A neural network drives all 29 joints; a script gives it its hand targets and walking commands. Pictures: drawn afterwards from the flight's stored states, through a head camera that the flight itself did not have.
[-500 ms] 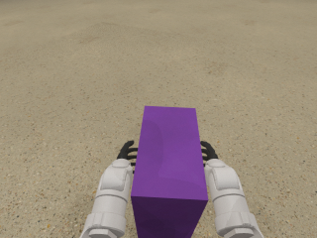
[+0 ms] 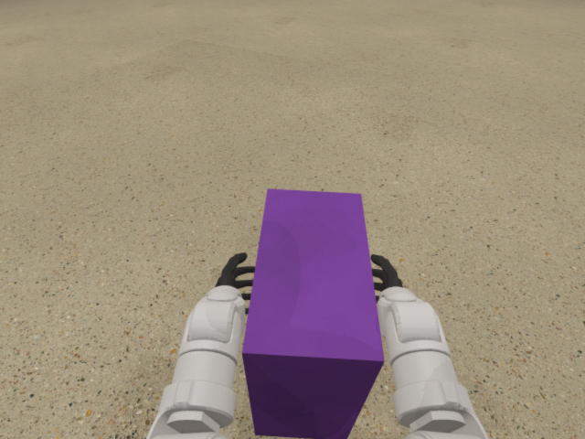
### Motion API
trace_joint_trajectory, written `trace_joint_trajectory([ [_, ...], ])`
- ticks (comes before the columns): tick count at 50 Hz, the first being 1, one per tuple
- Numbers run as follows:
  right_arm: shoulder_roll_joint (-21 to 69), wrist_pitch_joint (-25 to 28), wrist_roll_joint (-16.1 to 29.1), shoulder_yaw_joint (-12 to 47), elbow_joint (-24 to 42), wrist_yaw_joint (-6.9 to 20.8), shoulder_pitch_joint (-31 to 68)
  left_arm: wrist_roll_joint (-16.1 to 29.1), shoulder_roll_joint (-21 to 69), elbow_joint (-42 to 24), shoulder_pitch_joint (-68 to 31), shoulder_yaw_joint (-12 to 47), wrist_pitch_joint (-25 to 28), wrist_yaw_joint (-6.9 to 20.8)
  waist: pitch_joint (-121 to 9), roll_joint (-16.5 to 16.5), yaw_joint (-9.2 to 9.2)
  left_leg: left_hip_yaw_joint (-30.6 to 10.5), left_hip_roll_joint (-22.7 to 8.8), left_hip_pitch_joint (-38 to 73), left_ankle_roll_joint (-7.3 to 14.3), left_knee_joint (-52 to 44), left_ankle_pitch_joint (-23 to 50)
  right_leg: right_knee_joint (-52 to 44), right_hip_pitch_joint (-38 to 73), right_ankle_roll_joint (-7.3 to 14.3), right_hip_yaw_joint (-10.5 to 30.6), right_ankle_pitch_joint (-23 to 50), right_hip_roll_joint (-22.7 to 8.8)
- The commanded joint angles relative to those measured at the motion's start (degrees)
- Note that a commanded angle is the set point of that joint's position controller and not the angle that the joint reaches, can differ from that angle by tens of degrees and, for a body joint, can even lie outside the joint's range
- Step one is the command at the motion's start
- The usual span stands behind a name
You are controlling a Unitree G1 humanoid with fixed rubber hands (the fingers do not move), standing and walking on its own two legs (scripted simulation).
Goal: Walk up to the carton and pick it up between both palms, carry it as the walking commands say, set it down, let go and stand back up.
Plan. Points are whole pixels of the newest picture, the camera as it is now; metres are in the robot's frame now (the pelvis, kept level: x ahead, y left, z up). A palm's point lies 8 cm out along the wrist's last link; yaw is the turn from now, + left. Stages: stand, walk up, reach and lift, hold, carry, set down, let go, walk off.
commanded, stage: hold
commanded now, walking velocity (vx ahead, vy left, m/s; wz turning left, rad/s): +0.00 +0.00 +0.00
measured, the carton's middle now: (307, 316) +0.31 -0.01 -0.01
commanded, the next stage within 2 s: carry in 0.32 s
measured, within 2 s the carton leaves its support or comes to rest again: neither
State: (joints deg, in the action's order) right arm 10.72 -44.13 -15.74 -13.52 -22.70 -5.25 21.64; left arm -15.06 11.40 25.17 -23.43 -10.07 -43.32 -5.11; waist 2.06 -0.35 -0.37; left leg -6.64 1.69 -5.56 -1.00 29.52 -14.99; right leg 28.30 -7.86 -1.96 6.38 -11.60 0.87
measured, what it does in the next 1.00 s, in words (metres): walks ahead: right foot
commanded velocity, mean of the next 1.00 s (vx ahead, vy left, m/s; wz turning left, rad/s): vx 0.72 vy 0.00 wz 0.00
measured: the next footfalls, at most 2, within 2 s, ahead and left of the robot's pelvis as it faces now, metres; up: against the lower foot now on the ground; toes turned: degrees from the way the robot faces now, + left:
right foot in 1.00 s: +0.48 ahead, -0.09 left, +0.00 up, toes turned -7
left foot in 1.48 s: +0.92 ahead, +0.18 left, +0.00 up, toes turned +14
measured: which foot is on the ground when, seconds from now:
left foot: down 0.00-1.00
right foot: down 0.00-0.58, up 0.60-0.98, down 1.00-1.00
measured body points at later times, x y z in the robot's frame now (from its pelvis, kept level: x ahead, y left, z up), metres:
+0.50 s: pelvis +0.02 +0.00 -0.01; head +0.00 +0.01 +0.44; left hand +0.34 +0.13 +0.05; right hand +0.35 -0.11 +0.04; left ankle +0.02 +0.12 -0.72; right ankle +0.06 -0.14 -0.73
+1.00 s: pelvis +0.30 +0.01 -0.02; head +0.30 +0.03 +0.43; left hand +0.57 +0.15 +0.07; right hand +0.58 -0.10 +0.07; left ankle +0.06 +0.11 -0.73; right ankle +0.43 -0.09 -0.73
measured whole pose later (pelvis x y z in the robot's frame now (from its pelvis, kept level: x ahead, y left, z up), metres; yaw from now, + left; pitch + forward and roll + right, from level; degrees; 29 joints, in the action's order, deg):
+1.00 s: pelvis +0.30 +0.01 -0.02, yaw +5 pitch +6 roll -4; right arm 7.5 -65.1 -0.2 0.2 21.1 -14.0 6.4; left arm -0.4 7.5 -20.9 -7.3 5.5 -65.5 -16.2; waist -6.7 -1.3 0.3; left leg 2.0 -6.2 3.4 -0.8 24.2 -29.6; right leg 25.2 -29.9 1.4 -14.3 -7.8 -0.1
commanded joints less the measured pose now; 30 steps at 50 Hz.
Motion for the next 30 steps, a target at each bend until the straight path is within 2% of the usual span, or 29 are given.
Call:
trace_joint_trajectory([
  [1,64.1,3.8,17.3,31.4,4.1,15.2,35.3,14.8,65.1,-2.9,-30.2,24.8,3.5,13.7,-14.0,-0.1,-0.24,1.7,3.3,-1.9,1.3,-6.6,2.1,-4.6,5.5,1.2,-2.1,-0.9,3.9],
  [2,63.9,3.7,17.3,31.1,4.1,15.2,36.2,15.2,65.3,-3.3,-31.5,24.7,3.8,13.8,-13.9,1.0,0.10,1.6,3.3,-2.3,1.4,-6.3,2.4,-4.6,5.4,1.0,-2.3,-1.1,3.9],
  [3,63.8,4.1,17.8,32.1,5.8,15.0,39.5,14.9,66.1,-1.0,-30.9,24.3,3.7,13.9,-15.6,1.6,-0.63,1.6,3.2,-1.9,1.5,-6.0,1.9,-4.3,5.9,0.9,-2.0,-1.7,4.0],
  [4,64.0,4.1,17.5,31.4,4.5,14.9,37.6,15.2,66.0,-3.2,-32.1,25.4,3.9,13.9,-15.2,-0.5,-0.15,1.6,3.6,-1.9,1.2,-5.8,3.6,-4.3,5.7,1.1,-2.0,0.1,3.8],
  [5,64.1,4.0,17.9,32.4,5.6,15.0,38.1,15.2,65.9,-3.7,-31.6,25.0,4.1,13.7,-16.5,0.9,-0.67,1.6,3.2,-0.8,1.2,-5.8,4.7,-3.9,5.1,0.8,-2.2,0.6,4.1],
  [6,64.5,3.6,17.7,31.3,3.2,15.1,36.3,15.1,65.3,-4.0,-32.1,25.1,4.0,13.5,-16.9,0.2,-0.51,1.9,3.4,-0.6,1.2,-6.0,3.7,-4.1,5.6,1.0,-2.1,-0.2,4.0],
  [7,63.6,3.5,17.4,31.0,3.6,15.2,37.5,14.4,65.1,-2.9,-31.8,24.6,3.7,13.4,-15.2,-0.1,-0.70,1.6,3.2,-1.4,1.2,-6.2,2.3,-4.1,5.1,1.0,-2.3,-1.5,4.0],
  [8,63.8,3.5,17.0,31.1,2.6,15.0,34.9,15.0,65.4,-2.9,-31.1,25.3,3.8,13.4,-15.8,1.7,0.00,1.4,3.2,0.1,1.4,-6.3,4.3,-4.4,5.1,0.9,-2.3,0.0,4.1],
  [9,63.6,3.6,17.7,32.7,5.0,15.1,36.5,15.4,64.8,-3.4,-31.2,25.1,4.1,13.5,-16.4,2.8,-0.67,1.2,3.0,-0.8,1.5,-6.0,5.8,-4.1,6.0,0.7,-2.3,1.6,4.2],
  [11,63.9,3.6,18.0,32.9,5.5,14.9,34.8,15.3,65.7,-4.3,-29.6,26.3,3.8,13.6,-16.8,1.2,-0.32,1.2,3.0,0.8,1.2,-5.6,9.2,-4.0,5.6,0.9,-2.2,4.6,4.1],
  [12,64.0,3.4,17.6,32.0,4.2,14.8,34.2,16.0,66.1,-5.9,-31.5,27.2,3.7,13.4,-16.8,-0.3,0.50,1.4,3.2,0.4,0.9,-5.8,8.9,-4.1,5.7,1.0,-2.2,4.8,4.3],
  [13,63.4,3.6,17.5,32.0,4.9,14.7,32.0,16.0,66.2,-6.0,-29.9,27.8,3.5,13.5,-16.9,-0.5,0.91,0.9,3.0,1.1,0.7,-5.6,11.1,-4.1,5.8,1.2,-2.5,6.6,4.4],
  [14,63.4,3.3,17.9,32.6,5.8,14.8,31.9,15.8,65.6,-6.4,-27.7,27.1,3.4,13.3,-16.8,-1.2,0.20,0.9,3.0,1.2,0.8,-6.1,12.1,-4.0,6.7,1.2,-2.0,7.6,4.3],
  [15,63.3,3.1,17.7,32.9,5.9,14.9,31.7,15.7,65.8,-5.9,-27.7,27.4,3.3,13.2,-16.1,0.2,0.34,1.0,3.1,0.9,0.9,-6.1,10.7,-4.2,6.4,1.0,-2.3,6.2,4.3],
  [16,61.1,2.6,16.9,32.1,1.7,14.7,36.2,13.4,59.6,-4.9,-30.2,26.6,3.1,13.4,-15.6,0.9,0.19,-3.4,-4.4,-9.0,2.0,-6.3,-6.0,-1.7,-2.3,3.8,-2.4,-10.7,-2.7],
  [17,61.4,2.5,17.8,33.6,3.6,14.8,37.2,14.4,60.0,-7.5,-33.6,27.3,3.3,13.1,-11.5,-1.0,0.55,-7.5,-4.6,-15.5,3.7,-9.7,-26.0,0.6,-6.9,4.6,-1.4,-29.2,-0.9],
  [18,62.8,2.4,19.5,35.9,6.3,14.6,40.1,15.8,60.3,-10.3,-35.6,27.8,3.3,12.9,-12.8,-3.0,0.33,-9.3,-5.9,-17.1,4.1,-9.7,-28.5,1.2,-8.3,4.6,-0.9,-29.8,-1.4],
  [19,63.8,2.5,20.9,37.6,9.1,14.5,41.2,16.9,61.8,-12.8,-37.0,29.6,3.3,12.4,-14.1,-4.2,-0.05,-7.3,-5.1,-18.9,3.0,-8.0,-25.0,2.3,-7.3,4.9,-2.1,-26.4,-1.0],
  [20,65.5,2.3,22.4,39.7,11.7,14.1,40.5,18.7,62.9,-16.1,-37.2,31.6,3.0,11.8,-16.5,-3.6,-0.67,-3.7,-3.7,-19.6,1.7,-4.1,-18.1,-0.5,-2.5,5.4,-3.3,-20.0,-0.6],
  [21,65.7,2.0,23.1,40.2,14.4,13.5,41.4,19.9,64.1,-17.1,-36.2,32.6,2.3,11.5,-20.7,-1.4,-1.30,-0.8,-1.6,-20.6,0.7,1.1,-12.4,-4.0,3.8,6.7,-0.2,-18.1,-2.2],
  [22,65.6,1.0,23.2,40.8,14.7,12.8,40.1,19.9,63.0,-17.3,-34.2,33.0,1.4,10.9,-22.5,6.1,-2.19,3.3,0.9,-25.4,0.4,9.8,-9.4,-9.8,9.4,8.2,7.2,-21.2,-6.6],
  [23,64.8,-0.3,22.8,40.5,15.3,12.0,39.6,19.2,63.0,-15.5,-31.6,33.0,0.0,10.3,-22.5,16.2,-2.35,5.2,1.1,-30.8,0.6,21.3,-7.8,-14.1,10.0,11.1,20.7,-25.7,-16.1],
  [24,63.4,-1.1,23.8,41.8,18.1,11.6,40.9,18.5,63.1,-15.1,-28.5,33.4,-0.8,9.9,-21.8,16.8,-1.56,6.5,-2.1,-29.8,0.7,20.4,-9.4,-16.9,5.4,13.0,22.6,-30.7,-19.9],
  [25,62.9,-1.9,24.7,42.2,18.9,11.3,40.9,19.4,62.6,-17.7,-28.8,34.8,-1.5,9.4,-20.7,12.9,-0.85,5.7,-3.4,-27.0,1.3,17.0,-9.1,-16.6,1.7,12.4,19.7,-28.8,-19.1],
  [26,62.8,-2.7,26.5,43.9,23.6,10.8,42.1,20.9,64.0,-21.9,-29.1,37.0,-2.5,8.8,-20.8,10.2,-0.40,6.3,-4.2,-23.5,2.0,12.6,-8.6,-15.1,-1.1,11.4,15.3,-24.6,-17.9],
  [27,63.1,-3.9,28.1,45.2,25.2,10.5,41.4,21.2,63.6,-24.8,-29.2,37.4,-3.6,8.0,-22.3,9.3,0.24,7.7,-3.8,-18.1,2.4,5.1,-6.0,-12.9,-3.5,10.2,11.1,-21.7,-15.9],
  [28,63.4,-5.2,29.1,45.1,25.7,10.2,37.2,22.6,63.5,-30.3,-31.1,39.0,-4.4,7.0,-24.5,4.8,1.82,8.2,-2.5,-7.4,2.7,-3.1,-2.8,-6.8,-8.8,8.0,3.3,-18.5,-11.7],
  [29,62.7,-6.2,29.2,44.6,28.4,9.5,34.4,23.3,63.5,-33.6,-29.9,39.5,-5.4,6.1,-28.0,-4.3,3.11,2.3,-3.5,6.1,3.6,-12.7,-6.0,7.1,-16.6,5.4,-3.9,-14.8,-5.4],
  [30,62.1,-7.5,29.0,43.6,28.6,8.3,29.7,23.7,62.9,-35.8,-27.5,40.4,-7.0,5.2,-27.3,-16.5,2.72,-15.8,-15.2,16.5,6.4,-18.3,-16.3,18.9,-32.5,2.0,-9.9,-10.4,-0.2],
])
